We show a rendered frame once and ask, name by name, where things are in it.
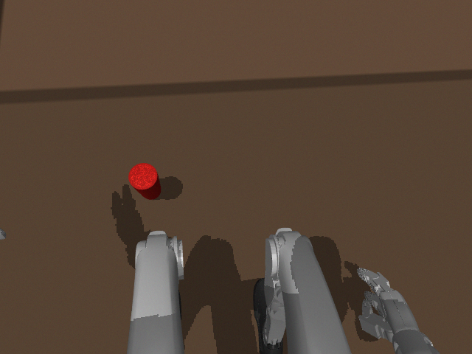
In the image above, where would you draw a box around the right robot arm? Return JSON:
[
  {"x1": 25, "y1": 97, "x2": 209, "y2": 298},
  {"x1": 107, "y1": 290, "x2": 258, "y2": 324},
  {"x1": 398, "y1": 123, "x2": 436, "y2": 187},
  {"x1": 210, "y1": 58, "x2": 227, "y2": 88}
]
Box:
[{"x1": 392, "y1": 330, "x2": 440, "y2": 354}]

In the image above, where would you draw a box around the cup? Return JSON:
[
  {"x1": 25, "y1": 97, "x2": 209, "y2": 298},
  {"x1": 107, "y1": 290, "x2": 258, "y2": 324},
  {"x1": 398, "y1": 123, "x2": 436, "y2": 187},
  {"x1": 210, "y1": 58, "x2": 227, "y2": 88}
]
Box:
[{"x1": 128, "y1": 163, "x2": 161, "y2": 200}]

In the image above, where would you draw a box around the right robot foot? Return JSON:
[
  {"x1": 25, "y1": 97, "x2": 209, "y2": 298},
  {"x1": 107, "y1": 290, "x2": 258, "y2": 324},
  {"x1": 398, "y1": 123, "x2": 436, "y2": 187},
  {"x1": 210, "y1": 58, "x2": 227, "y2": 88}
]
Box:
[{"x1": 253, "y1": 278, "x2": 283, "y2": 354}]

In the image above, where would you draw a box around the right robot hand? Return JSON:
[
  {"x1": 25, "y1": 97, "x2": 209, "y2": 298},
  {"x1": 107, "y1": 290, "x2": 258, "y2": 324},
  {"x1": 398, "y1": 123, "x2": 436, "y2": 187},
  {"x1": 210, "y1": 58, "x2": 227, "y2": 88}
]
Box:
[{"x1": 357, "y1": 268, "x2": 420, "y2": 342}]

